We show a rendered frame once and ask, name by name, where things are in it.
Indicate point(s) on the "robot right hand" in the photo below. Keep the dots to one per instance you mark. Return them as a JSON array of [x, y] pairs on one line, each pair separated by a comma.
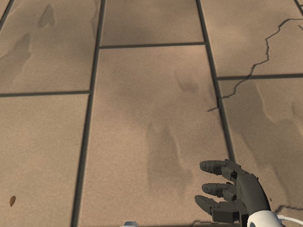
[[241, 200]]

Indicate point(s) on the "right robot forearm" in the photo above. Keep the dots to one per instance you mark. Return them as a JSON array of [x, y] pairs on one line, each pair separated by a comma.
[[264, 218]]

